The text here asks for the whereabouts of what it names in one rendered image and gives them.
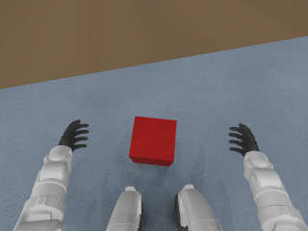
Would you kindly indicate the robot shin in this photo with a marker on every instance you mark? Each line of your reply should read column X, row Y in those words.
column 130, row 188
column 183, row 219

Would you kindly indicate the robot right hand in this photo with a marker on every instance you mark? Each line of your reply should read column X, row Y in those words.
column 248, row 142

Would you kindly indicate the robot left upper arm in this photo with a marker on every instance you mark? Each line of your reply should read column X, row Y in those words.
column 42, row 225

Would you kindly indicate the carton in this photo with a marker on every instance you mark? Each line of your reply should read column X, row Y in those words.
column 153, row 141

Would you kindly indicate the left robot shin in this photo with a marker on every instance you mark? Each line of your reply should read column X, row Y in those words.
column 130, row 188

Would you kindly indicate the robot left hand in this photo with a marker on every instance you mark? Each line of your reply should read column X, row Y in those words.
column 68, row 138

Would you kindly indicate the robot left forearm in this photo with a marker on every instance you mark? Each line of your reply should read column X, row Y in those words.
column 48, row 194

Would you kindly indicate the robot right forearm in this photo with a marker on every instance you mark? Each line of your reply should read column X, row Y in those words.
column 276, row 211

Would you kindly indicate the right robot shin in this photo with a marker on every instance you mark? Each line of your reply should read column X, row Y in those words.
column 183, row 219

